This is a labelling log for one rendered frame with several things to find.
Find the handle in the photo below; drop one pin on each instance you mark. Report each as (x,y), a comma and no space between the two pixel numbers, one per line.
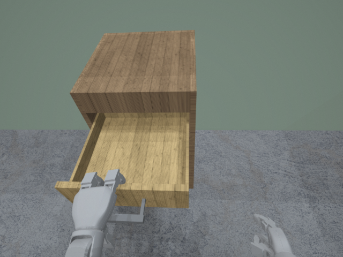
(129,218)

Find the robot left forearm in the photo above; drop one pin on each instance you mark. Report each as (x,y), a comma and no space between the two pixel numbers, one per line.
(86,242)

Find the cabinet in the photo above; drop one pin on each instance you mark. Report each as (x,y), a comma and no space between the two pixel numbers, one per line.
(141,72)

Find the right robot hand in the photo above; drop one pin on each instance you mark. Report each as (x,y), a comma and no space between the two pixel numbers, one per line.
(276,241)

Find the left robot hand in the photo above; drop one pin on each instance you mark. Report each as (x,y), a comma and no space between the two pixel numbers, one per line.
(95,202)

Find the drawer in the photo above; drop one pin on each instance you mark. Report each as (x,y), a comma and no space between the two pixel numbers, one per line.
(151,150)

